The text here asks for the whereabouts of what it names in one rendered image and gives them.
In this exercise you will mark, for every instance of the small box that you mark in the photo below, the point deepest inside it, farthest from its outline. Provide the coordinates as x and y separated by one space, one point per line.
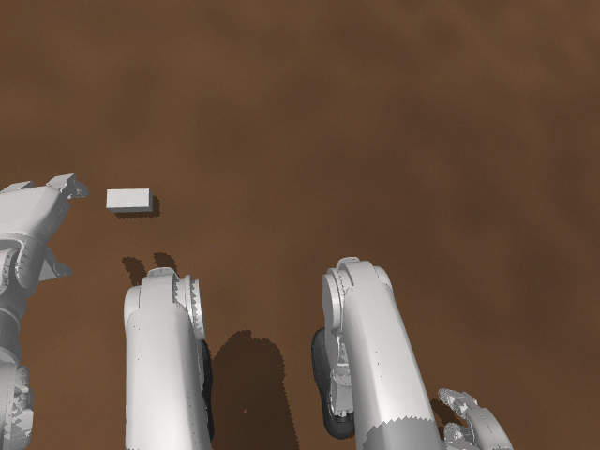
130 200

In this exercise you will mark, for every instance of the left robot arm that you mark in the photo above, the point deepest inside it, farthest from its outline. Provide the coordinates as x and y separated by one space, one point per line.
21 260

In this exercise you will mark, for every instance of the right robot foot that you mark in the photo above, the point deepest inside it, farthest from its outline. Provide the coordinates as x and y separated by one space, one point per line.
337 426

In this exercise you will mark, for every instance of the left robot hand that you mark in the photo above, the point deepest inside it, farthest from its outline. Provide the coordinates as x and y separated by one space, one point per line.
38 212

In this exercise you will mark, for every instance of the right robot hand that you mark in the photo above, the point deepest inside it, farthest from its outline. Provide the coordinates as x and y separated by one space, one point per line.
484 432

